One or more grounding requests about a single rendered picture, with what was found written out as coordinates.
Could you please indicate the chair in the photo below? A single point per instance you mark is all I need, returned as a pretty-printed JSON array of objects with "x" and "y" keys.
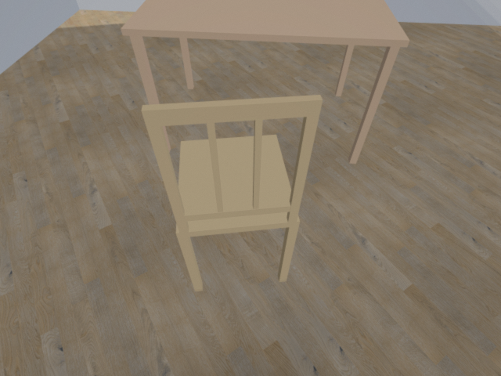
[{"x": 237, "y": 184}]

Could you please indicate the table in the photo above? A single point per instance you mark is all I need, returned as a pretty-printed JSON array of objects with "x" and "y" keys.
[{"x": 336, "y": 22}]

